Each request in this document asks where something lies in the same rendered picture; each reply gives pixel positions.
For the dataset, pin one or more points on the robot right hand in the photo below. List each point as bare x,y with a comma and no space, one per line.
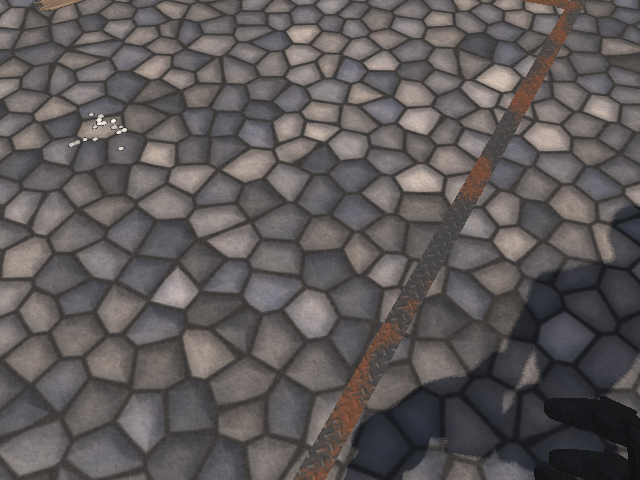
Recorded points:
610,420

